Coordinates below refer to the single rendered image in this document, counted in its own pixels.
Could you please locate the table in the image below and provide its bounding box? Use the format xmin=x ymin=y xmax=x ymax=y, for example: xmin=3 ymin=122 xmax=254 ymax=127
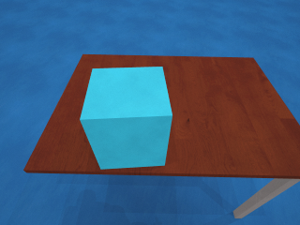
xmin=23 ymin=54 xmax=300 ymax=218

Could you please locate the carton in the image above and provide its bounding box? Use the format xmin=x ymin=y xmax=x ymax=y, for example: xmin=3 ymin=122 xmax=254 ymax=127
xmin=80 ymin=67 xmax=173 ymax=170

